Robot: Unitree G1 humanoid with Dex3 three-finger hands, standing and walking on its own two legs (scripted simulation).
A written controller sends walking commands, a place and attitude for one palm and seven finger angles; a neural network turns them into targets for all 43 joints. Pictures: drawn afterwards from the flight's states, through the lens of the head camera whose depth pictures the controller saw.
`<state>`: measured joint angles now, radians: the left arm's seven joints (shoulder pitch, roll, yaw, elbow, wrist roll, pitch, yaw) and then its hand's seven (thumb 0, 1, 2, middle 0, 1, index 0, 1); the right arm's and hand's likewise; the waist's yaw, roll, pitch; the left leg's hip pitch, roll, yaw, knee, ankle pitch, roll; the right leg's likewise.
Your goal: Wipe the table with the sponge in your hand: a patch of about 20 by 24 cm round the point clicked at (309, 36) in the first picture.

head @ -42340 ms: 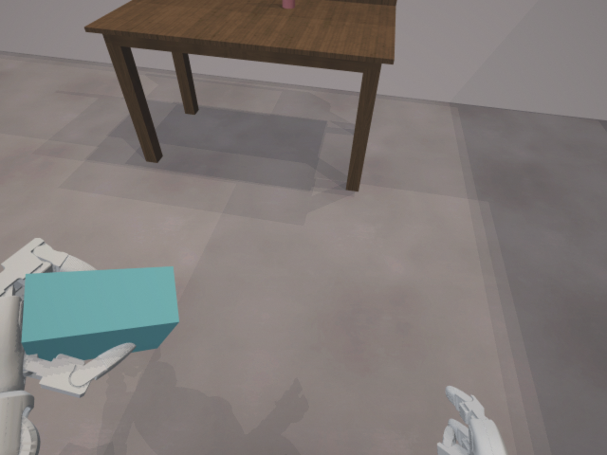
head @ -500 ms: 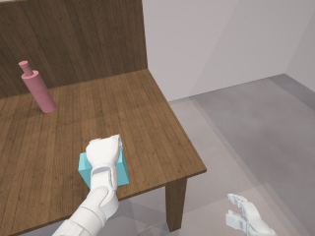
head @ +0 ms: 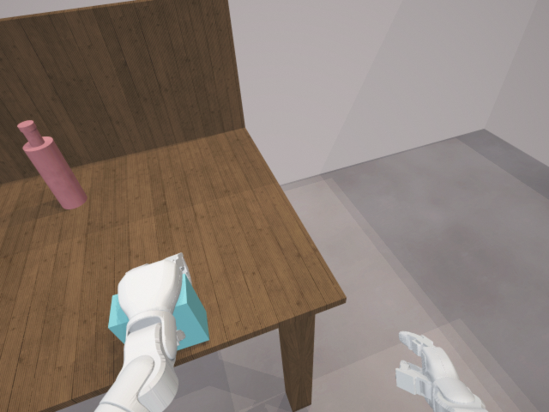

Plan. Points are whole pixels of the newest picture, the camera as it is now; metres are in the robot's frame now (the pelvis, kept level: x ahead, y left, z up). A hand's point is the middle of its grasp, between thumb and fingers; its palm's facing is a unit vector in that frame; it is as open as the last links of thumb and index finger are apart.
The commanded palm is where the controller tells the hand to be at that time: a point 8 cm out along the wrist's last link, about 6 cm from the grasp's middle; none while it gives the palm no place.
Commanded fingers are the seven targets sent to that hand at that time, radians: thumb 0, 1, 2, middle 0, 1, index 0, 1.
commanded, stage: slide back across to the middle lane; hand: left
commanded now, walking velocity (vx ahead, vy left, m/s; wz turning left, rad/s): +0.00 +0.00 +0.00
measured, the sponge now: (167, 324) +0.26 +0.22 -0.03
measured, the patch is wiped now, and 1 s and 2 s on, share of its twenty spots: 0.95 0.95 0.95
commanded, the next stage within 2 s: wipe forward along the middle lane in 0.34 s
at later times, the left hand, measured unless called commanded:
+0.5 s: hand (135, 324) +0.23 +0.25 +0.02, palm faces -0.03 -0.12 -0.99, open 10.0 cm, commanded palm +0.21 +0.26 +0.07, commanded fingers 0.00 0.10 1.30 -1.20 -1.60 -1.20 -1.60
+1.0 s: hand (132, 292) +0.29 +0.28 +0.02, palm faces -0.06 -0.06 -1.00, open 10.0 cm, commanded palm +0.27 +0.28 +0.05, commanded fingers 0.00 0.10 1.30 -1.20 -1.60 -1.20 -1.60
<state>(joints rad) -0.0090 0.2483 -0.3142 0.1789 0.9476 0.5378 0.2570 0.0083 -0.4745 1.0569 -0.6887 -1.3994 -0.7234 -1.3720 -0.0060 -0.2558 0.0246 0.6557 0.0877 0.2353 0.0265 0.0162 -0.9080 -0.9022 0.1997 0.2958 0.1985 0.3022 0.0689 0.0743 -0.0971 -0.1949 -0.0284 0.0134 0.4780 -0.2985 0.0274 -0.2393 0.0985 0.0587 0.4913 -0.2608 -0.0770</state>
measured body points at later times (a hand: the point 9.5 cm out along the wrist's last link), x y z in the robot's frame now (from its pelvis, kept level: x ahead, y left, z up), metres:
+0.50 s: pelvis -0.01 +0.00 +0.00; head -0.02 -0.03 +0.45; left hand +0.23 +0.25 +0.07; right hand +0.22 -0.21 -0.09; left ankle -0.03 +0.10 -0.74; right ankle -0.01 -0.07 -0.74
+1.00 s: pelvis -0.01 +0.01 +0.00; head +0.00 -0.02 +0.44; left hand +0.29 +0.28 +0.07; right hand +0.20 -0.22 -0.11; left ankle -0.03 +0.10 -0.74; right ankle -0.01 -0.07 -0.74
